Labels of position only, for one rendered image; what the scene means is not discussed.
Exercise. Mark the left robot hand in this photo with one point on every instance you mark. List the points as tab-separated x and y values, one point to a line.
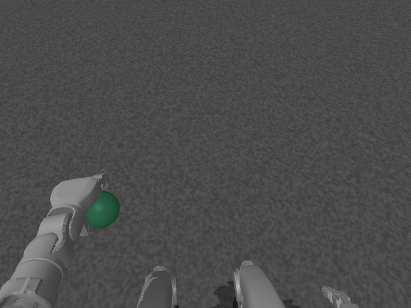
82	192

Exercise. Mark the left robot arm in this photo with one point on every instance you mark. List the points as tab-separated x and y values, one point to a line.
36	279

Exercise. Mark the ball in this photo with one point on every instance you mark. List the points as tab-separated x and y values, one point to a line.
104	211

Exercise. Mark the right robot hand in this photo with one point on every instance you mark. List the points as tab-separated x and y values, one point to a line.
338	298

